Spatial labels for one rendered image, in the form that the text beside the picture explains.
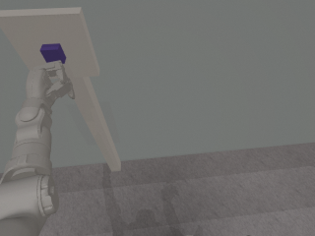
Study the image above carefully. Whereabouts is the left robot upper arm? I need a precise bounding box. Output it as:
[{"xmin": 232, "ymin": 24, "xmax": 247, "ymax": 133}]
[{"xmin": 0, "ymin": 173, "xmax": 60, "ymax": 236}]

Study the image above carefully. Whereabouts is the left robot hand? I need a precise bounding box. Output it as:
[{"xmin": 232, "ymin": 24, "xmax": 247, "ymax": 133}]
[{"xmin": 26, "ymin": 60, "xmax": 75, "ymax": 108}]

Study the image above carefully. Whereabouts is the robot left forearm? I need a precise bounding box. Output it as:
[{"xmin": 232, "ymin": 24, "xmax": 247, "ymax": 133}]
[{"xmin": 0, "ymin": 98, "xmax": 52, "ymax": 184}]

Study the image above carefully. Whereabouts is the button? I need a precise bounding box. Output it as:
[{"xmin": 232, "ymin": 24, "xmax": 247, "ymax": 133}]
[{"xmin": 39, "ymin": 43, "xmax": 66, "ymax": 64}]

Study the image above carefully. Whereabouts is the panel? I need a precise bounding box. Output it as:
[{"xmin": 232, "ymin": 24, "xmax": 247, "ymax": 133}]
[{"xmin": 0, "ymin": 7, "xmax": 121, "ymax": 172}]

